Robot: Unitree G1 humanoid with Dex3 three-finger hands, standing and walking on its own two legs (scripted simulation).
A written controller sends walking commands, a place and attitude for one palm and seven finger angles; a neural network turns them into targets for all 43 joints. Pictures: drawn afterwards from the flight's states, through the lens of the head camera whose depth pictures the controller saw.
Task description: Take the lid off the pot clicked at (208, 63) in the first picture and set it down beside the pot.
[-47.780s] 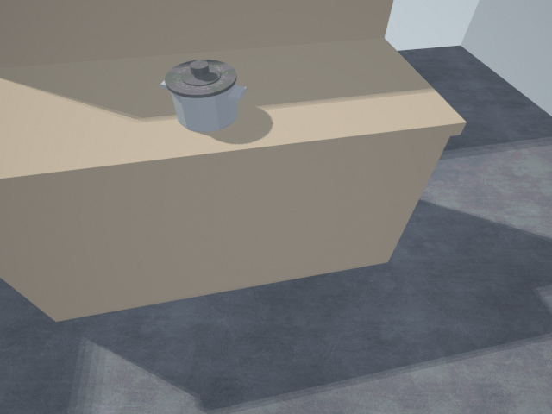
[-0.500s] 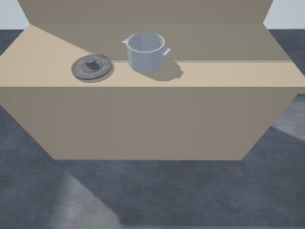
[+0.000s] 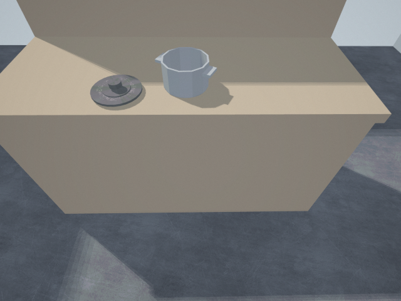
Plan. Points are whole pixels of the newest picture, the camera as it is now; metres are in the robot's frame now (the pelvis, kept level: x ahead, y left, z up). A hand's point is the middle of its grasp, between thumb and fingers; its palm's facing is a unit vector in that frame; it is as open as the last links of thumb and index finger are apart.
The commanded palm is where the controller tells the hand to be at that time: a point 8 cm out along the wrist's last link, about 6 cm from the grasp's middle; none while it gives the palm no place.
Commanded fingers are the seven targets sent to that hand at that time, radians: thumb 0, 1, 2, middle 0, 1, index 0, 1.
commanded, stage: let the arm hang, fingers relaxed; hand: left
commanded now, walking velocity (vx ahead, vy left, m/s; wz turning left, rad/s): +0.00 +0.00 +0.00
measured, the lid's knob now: (114, 83) +0.75 +0.31 +0.00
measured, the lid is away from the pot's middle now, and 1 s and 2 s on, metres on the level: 0.24 0.24 0.24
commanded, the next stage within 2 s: look to check the result in 0.80 s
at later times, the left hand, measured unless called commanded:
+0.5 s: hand out of the picture +0.00 +0.17 -0.18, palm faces +0.02 -0.98 -0.19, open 7.3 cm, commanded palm none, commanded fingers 0.00 0.90 0.90 -0.20 -0.30 -0.20 -0.30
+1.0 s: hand out of the picture +0.02 +0.18 -0.18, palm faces +0.02 -0.98 -0.21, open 7.3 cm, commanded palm none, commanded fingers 0.00 0.90 0.90 -0.20 -0.30 -0.20 -0.30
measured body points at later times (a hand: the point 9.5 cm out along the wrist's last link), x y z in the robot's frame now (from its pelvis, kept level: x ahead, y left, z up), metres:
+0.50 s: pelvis +0.00 +0.01 +0.00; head +0.02 +0.01 +0.45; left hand +0.00 +0.23 -0.16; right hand -0.03 -0.19 -0.16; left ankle -0.04 +0.11 -0.74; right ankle -0.03 -0.09 -0.74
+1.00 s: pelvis +0.02 +0.01 +0.00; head +0.04 +0.01 +0.45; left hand +0.02 +0.24 -0.16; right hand -0.01 -0.19 -0.17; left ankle -0.04 +0.11 -0.74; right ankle -0.03 -0.09 -0.74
